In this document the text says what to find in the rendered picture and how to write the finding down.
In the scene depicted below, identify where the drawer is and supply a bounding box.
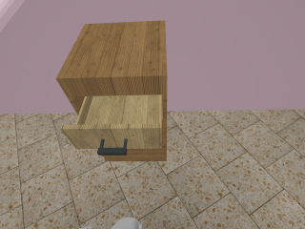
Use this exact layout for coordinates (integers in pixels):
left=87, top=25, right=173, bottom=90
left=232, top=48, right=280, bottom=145
left=60, top=94, right=162, bottom=149

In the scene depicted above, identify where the cabinet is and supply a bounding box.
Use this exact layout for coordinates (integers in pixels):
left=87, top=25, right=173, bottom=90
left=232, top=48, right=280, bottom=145
left=55, top=20, right=168, bottom=161

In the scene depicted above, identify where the handle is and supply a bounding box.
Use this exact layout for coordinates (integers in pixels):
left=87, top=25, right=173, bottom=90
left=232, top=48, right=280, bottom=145
left=97, top=138, right=128, bottom=156

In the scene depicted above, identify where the robot left thigh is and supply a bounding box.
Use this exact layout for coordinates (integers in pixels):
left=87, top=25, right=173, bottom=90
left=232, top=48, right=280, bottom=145
left=111, top=218, right=143, bottom=229

